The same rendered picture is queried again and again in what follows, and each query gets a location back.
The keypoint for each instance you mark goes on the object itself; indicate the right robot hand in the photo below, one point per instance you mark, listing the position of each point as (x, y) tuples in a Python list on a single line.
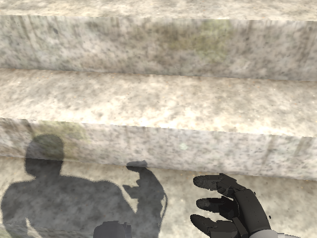
[(245, 214)]

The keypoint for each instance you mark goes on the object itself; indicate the left robot thigh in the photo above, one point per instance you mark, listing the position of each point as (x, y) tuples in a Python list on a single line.
[(113, 229)]

